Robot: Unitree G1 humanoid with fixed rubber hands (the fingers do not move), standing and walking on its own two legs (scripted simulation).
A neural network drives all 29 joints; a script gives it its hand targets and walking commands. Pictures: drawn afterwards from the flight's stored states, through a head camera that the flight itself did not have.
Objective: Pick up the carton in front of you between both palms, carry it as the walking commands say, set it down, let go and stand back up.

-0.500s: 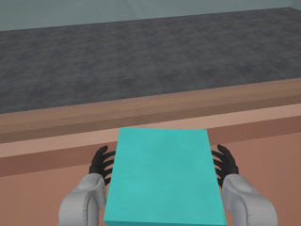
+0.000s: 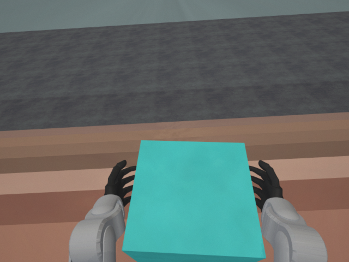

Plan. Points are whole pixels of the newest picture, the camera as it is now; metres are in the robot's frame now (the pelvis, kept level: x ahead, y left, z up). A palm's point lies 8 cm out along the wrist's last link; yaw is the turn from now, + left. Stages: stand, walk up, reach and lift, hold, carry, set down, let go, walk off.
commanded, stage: carry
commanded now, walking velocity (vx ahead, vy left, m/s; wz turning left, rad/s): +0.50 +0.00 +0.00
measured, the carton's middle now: (189, 210) +0.24 +0.01 +0.03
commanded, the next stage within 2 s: none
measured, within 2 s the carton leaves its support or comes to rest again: neither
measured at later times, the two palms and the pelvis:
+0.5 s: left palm (143, 95) +0.64 +0.19 +0.06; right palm (233, 95) +0.63 -0.13 +0.07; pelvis +0.30 +0.04 -0.01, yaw -1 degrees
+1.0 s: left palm (157, 58) +0.95 +0.18 +0.05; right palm (224, 59) +0.96 -0.13 +0.04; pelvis +0.63 +0.02 -0.05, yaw -2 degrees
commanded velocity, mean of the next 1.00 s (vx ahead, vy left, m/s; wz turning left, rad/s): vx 0.50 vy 0.00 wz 0.00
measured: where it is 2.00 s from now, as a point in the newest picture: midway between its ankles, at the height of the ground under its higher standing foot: (190, 160)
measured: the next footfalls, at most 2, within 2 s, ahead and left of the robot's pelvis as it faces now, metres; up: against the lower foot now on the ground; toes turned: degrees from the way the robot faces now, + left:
left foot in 0.16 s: +0.29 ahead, +0.10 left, +0.00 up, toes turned +7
right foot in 0.64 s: +0.54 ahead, -0.05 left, +0.00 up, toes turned -6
